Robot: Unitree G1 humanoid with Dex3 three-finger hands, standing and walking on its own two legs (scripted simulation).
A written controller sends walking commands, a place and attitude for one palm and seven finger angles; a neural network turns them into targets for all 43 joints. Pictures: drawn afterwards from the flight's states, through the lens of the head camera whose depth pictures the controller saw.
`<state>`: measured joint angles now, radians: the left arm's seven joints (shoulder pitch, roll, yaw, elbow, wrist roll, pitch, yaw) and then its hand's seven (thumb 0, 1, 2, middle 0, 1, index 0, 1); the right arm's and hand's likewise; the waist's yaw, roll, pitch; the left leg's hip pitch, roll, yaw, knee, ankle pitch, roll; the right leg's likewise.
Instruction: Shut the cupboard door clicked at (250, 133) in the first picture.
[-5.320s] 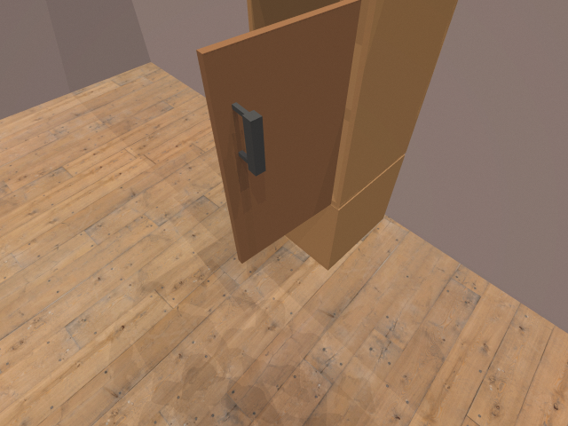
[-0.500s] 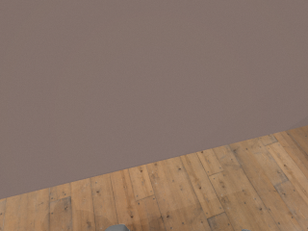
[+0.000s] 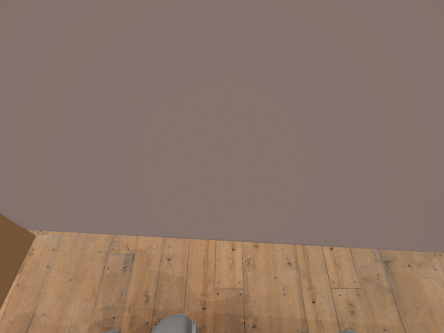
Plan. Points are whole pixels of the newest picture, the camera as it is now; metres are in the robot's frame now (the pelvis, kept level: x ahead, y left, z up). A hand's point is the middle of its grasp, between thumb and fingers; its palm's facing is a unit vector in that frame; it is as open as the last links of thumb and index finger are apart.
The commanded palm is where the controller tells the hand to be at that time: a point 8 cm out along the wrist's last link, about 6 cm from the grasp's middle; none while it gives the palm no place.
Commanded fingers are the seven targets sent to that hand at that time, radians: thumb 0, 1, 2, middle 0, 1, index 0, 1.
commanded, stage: turn to face it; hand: left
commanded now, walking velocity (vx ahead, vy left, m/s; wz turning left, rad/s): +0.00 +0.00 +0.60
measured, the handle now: out of the picture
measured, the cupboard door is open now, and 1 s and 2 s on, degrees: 85 85 85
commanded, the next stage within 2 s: none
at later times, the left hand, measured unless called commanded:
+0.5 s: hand out of the picture +0.06 +0.20 -0.16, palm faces +0.29 -0.91 -0.31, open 7.3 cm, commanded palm none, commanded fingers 0.00 0.90 0.90 -0.20 -0.30 -0.20 -0.30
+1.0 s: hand out of the picture +0.02 +0.21 -0.16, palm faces +0.57 -0.78 -0.26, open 7.4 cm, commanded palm none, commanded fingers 0.00 0.90 0.90 -0.20 -0.30 -0.20 -0.30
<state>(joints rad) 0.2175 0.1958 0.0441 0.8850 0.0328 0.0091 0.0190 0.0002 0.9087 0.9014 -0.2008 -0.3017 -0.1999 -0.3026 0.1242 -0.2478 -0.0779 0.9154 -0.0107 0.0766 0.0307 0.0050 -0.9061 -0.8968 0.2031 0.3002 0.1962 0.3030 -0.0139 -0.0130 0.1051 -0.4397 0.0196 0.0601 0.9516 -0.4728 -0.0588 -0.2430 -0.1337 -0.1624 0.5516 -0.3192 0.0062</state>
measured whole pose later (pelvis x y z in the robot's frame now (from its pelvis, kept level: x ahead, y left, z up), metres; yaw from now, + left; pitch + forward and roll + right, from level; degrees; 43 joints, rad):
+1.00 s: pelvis +0.05 -0.03 +0.00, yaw +35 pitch +1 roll -1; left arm 0.14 0.25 0.07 0.89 0.02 0.05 0.00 0.00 0.91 0.90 -0.20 -0.30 -0.20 -0.30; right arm 0.17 -0.22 -0.06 0.92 -0.03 0.04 0.00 0.00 -0.90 -0.90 0.21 0.30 0.20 0.30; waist -0.01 0.00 0.10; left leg -0.29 0.00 -0.06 0.52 -0.25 0.00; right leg -0.42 -0.07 -0.03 0.87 -0.45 0.08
